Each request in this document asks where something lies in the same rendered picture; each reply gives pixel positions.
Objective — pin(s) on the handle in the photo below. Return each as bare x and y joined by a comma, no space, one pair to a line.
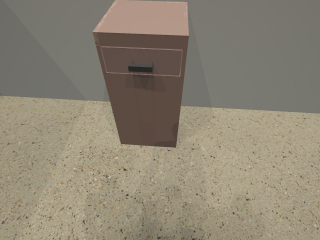
140,67

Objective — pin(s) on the cabinet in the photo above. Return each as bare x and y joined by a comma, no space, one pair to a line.
146,107

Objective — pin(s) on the drawer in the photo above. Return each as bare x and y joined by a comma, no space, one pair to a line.
165,61

